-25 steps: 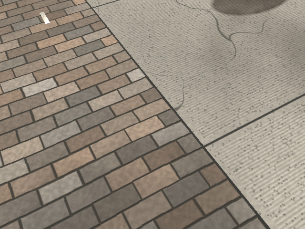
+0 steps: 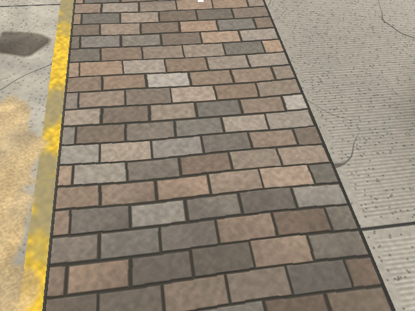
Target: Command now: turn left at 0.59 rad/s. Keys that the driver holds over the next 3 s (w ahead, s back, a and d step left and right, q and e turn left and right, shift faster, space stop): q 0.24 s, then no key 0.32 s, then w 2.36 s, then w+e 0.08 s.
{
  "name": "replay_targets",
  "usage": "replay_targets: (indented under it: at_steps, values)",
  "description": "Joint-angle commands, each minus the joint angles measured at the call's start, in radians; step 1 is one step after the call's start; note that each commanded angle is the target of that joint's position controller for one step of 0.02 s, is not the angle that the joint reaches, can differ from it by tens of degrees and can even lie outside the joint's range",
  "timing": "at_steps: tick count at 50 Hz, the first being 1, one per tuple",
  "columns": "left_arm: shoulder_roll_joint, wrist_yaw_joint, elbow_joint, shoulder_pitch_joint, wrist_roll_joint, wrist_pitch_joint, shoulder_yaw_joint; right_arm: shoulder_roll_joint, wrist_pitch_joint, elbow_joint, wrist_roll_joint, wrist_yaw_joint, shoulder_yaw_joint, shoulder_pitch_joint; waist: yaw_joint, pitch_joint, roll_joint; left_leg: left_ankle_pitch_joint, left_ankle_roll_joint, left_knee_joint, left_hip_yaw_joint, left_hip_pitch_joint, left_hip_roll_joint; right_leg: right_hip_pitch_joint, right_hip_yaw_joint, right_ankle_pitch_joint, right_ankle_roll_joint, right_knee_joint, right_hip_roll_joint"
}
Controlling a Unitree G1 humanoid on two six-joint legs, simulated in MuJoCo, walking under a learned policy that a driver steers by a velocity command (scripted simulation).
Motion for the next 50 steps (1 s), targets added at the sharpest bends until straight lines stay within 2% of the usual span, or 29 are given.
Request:
replay_targets:
  at_steps: [1,2,3,5,10,13,17,20,21,22,23,24,25,26,28,30,32,33,35,36,37,38,39,40,41,43,45,48,50]
  values:
    - [0.108,0.014,-0.105,-0.073,-0.012,-0.014,0.027,-0.203,-0.049,-0.058,-0.006,-0.008,-0.053,0.042,-0.042,-0.143,0.173,0.459,0.227,-0.239,-0.377,0.266,0.297,-0.302,0.108,0.0,-0.016,0.287,0.041]
    - [0.115,0.024,-0.088,-0.057,-0.003,-0.007,0.031,-0.167,-0.047,-0.066,0.01,-0.015,-0.04,-0.001,-0.025,-0.126,0.155,0.416,0.19,-0.242,-0.344,0.232,0.265,-0.288,0.116,0.059,-0.014,0.262,0.033]
    - [0.116,0.027,-0.088,-0.037,0.004,-0.005,0.034,-0.163,-0.045,-0.071,0.013,-0.021,-0.034,-0.024,-0.008,-0.125,0.167,0.42,0.182,-0.247,-0.324,0.184,0.242,-0.244,0.113,0.11,-0.009,0.261,0.046]
    - [0.101,0.022,-0.089,-0.006,0.001,-0.01,0.033,-0.154,-0.043,-0.077,0.005,-0.03,-0.028,-0.018,0.002,-0.15,0.171,0.414,0.185,-0.252,-0.314,0.174,0.217,-0.204,0.111,0.173,-0.003,0.246,0.071]
    - [0.068,0.015,-0.119,-0.045,-0.001,-0.017,0.019,-0.175,-0.037,-0.078,0.011,-0.043,-0.034,0.013,-0.023,-0.138,0.173,0.301,0.187,-0.242,-0.371,0.199,0.199,-0.186,0.132,0.205,0.017,0.008,0.097]
    - [0.068,0.006,-0.126,-0.047,-0.006,-0.023,0.017,-0.183,-0.031,-0.086,0.007,-0.04,-0.036,0.006,-0.031,-0.13,0.186,0.242,0.19,-0.233,-0.411,0.162,0.195,-0.12,0.135,0.189,0.016,-0.092,0.109]
    - [0.069,-0.01,-0.136,-0.034,-0.013,-0.033,0.014,-0.166,-0.023,-0.085,0.004,-0.029,-0.025,0.0,-0.044,-0.145,0.193,0.335,0.188,-0.187,-0.451,0.143,0.196,-0.006,0.115,0.157,-0.001,-0.195,0.114]
    - [0.049,-0.025,-0.131,0.019,-0.01,-0.045,0.008,-0.14,-0.016,-0.085,0.015,-0.029,-0.009,-0.029,0.003,-0.148,0.181,0.365,0.141,-0.133,-0.449,0.125,0.154,0.147,0.09,0.322,-0.038,-0.464,0.116]
    - [0.069,-0.026,-0.133,0.03,0.004,-0.049,0.01,-0.118,-0.018,-0.079,0.013,-0.032,-0.002,-0.003,0.001,-0.152,0.15,0.277,0.093,-0.112,-0.43,0.081,0.121,0.238,0.129,0.455,-0.062,-0.534,0.066]
    - [0.129,-0.022,-0.149,0.041,0.024,-0.048,0.017,-0.078,-0.024,-0.079,-0.007,-0.032,0.011,0.037,-0.029,-0.177,-0.001,0.089,0.029,0.019,-0.333,0.01,0.04,0.324,0.276,0.635,-0.119,-0.557,-0.096]
    - [0.151,-0.021,-0.138,0.002,0.038,-0.043,0.016,-0.081,-0.033,-0.084,-0.001,-0.03,0.006,0.071,-0.088,-0.134,-0.188,-0.174,-0.023,0.084,-0.196,-0.073,-0.071,0.277,0.412,0.761,-0.265,-0.558,-0.211]
    - [0.09,-0.02,-0.153,-0.018,0.03,-0.046,0.001,-0.136,-0.037,-0.079,-0.012,-0.034,-0.006,0.042,-0.048,-0.135,-0.18,-0.272,-0.069,0.185,-0.168,-0.063,-0.032,0.236,0.462,0.702,-0.34,-0.59,-0.253]
    - [0.08,-0.018,-0.152,-0.016,0.024,-0.049,-0.003,-0.166,-0.036,-0.078,-0.001,-0.036,-0.021,0.008,-0.026,-0.118,-0.152,-0.277,-0.09,0.277,-0.159,-0.088,-0.024,0.247,0.443,0.665,-0.336,-0.592,-0.228]
    - [0.097,-0.014,-0.149,-0.016,0.016,-0.049,0.0,-0.153,-0.028,-0.065,0.004,-0.04,-0.024,0.005,-0.023,-0.114,-0.122,-0.277,-0.109,0.341,-0.152,-0.113,-0.021,0.26,0.407,0.643,-0.317,-0.584,-0.199]
    - [0.094,-0.01,-0.144,-0.033,-0.003,-0.047,-0.004,-0.11,-0.013,-0.049,0.004,-0.037,-0.016,0.025,-0.033,-0.097,-0.091,-0.24,-0.135,0.361,-0.148,-0.119,0.008,0.261,0.341,0.677,-0.286,-0.56,-0.164]
    - [0.082,-0.013,-0.129,-0.008,-0.006,-0.032,-0.007,-0.036,-0.016,-0.036,0.006,-0.028,0.012,0.028,-0.016,-0.109,-0.109,-0.175,-0.134,0.2,-0.065,-0.051,0.016,0.249,0.266,0.403,-0.246,-0.595,-0.085]
    - [0.126,-0.012,-0.119,0.044,-0.013,-0.013,0.006,-0.047,-0.029,-0.045,0.017,-0.018,0.013,-0.02,0.026,-0.068,-0.164,-0.158,-0.115,0.097,0.003,-0.024,-0.012,0.224,0.291,0.132,-0.257,-0.639,-0.075]
    - [0.134,-0.012,-0.119,0.053,-0.016,-0.008,0.007,-0.059,-0.037,-0.042,0.022,-0.014,0.009,-0.015,0.022,-0.055,-0.165,-0.131,-0.097,0.024,0.018,0.006,-0.017,0.21,0.305,0.07,-0.261,-0.644,-0.08]
    - [0.129,-0.014,-0.118,0.06,-0.029,-0.005,0.003,-0.059,-0.056,-0.013,0.021,-0.009,0.007,0.032,-0.006,-0.043,-0.133,-0.003,-0.047,-0.172,0.044,0.135,-0.03,0.153,0.299,0.021,-0.249,-0.63,-0.075]
    - [0.107,-0.016,-0.118,0.062,-0.03,-0.012,-0.004,-0.065,-0.065,0.0,0.017,-0.009,0.005,0.065,-0.024,-0.059,-0.111,0.02,-0.02,-0.191,0.02,0.231,-0.013,0.099,0.288,0.028,-0.223,-0.602,-0.065]
    - [0.059,-0.02,-0.131,0.029,-0.021,-0.024,-0.021,-0.085,-0.074,0.015,0.016,-0.013,0.0,0.139,-0.061,-0.087,-0.07,0.001,0.014,-0.2,-0.071,0.352,0.062,0.004,0.248,0.047,-0.179,-0.511,-0.035]
    - [-0.021,-0.027,-0.17,-0.015,-0.009,-0.045,-0.043,-0.169,-0.08,0.04,0.007,-0.017,-0.021,0.222,-0.075,-0.104,0.13,-0.159,0.089,-0.237,-0.289,0.437,0.196,-0.157,0.064,0.08,-0.102,-0.274,0.101]
    - [0.02,-0.024,-0.212,-0.084,-0.025,-0.066,-0.036,-0.223,-0.086,0.047,0.005,-0.007,-0.038,0.259,-0.117,-0.038,0.272,-0.289,0.203,-0.371,-0.538,0.386,0.347,-0.285,0.016,0.007,-0.077,-0.133,0.124]
    - [0.083,-0.024,-0.226,-0.126,-0.045,-0.078,-0.014,-0.182,-0.1,0.049,-0.004,-0.008,-0.026,0.262,-0.131,0.052,0.241,-0.306,0.248,-0.415,-0.608,0.37,0.387,-0.394,0.077,-0.036,-0.081,0.017,0.075]
    - [0.095,-0.03,-0.214,-0.097,-0.051,-0.086,-0.006,-0.149,-0.113,0.053,-0.002,-0.012,-0.014,0.257,-0.109,0.071,0.214,-0.294,0.238,-0.415,-0.576,0.396,0.372,-0.456,0.098,-0.002,-0.093,0.097,0.05]
    - [0.076,-0.044,-0.201,-0.07,-0.036,-0.099,-0.008,-0.128,-0.123,0.053,0.011,-0.014,-0.005,0.239,-0.091,0.063,0.18,-0.157,0.2,-0.417,-0.466,0.451,0.327,-0.518,0.101,0.136,-0.107,0.116,0.012]
    - [0.046,-0.062,-0.202,-0.087,-0.025,-0.107,-0.017,-0.118,-0.117,0.048,0.009,-0.016,0.001,0.222,-0.087,0.046,0.154,0.021,0.172,-0.436,-0.338,0.406,0.271,-0.445,0.066,0.244,-0.091,0.03,0.011]
    - [-0.002,-0.081,-0.213,-0.131,-0.023,-0.108,-0.039,-0.132,-0.111,0.05,0.013,-0.017,-0.001,0.216,-0.097,0.031,0.163,0.156,0.146,-0.438,-0.185,0.283,0.208,-0.252,0.015,0.393,-0.059,-0.167,0.046]
    - [0.009,-0.086,-0.223,-0.158,-0.03,-0.104,-0.04,-0.159,-0.112,0.062,0.018,-0.014,-0.008,0.246,-0.107,0.039,0.169,0.163,0.142,-0.439,-0.166,0.232,0.219,-0.156,0.001,0.439,-0.057,-0.251,0.07]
